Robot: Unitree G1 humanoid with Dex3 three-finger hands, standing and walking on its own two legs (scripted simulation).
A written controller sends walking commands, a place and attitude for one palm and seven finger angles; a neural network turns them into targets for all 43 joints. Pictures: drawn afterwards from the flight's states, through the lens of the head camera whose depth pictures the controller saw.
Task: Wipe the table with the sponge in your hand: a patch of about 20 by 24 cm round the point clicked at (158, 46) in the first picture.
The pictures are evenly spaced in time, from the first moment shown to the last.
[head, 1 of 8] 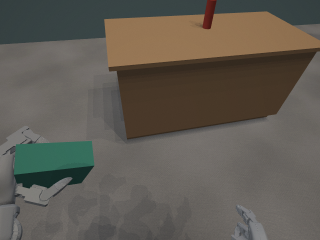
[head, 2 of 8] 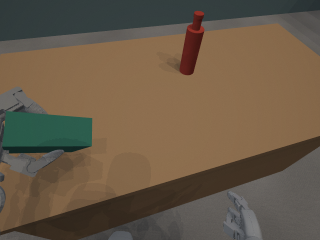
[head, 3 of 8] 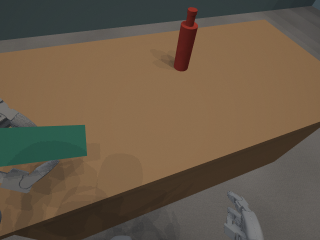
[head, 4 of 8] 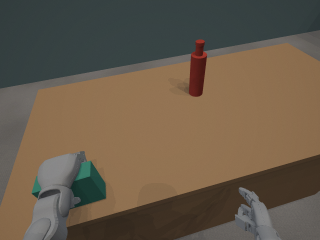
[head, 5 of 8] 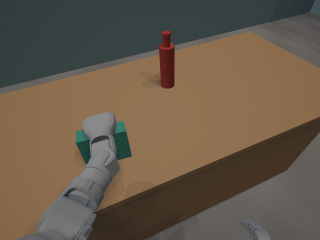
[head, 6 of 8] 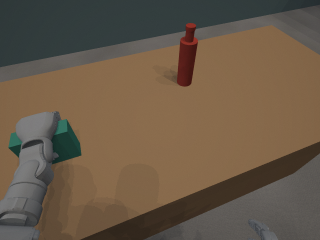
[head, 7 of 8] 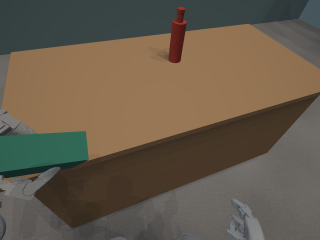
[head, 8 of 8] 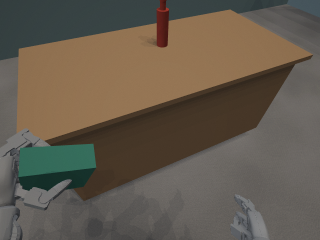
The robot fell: no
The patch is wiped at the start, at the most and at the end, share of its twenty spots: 0.00 1.00 1.00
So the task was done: yes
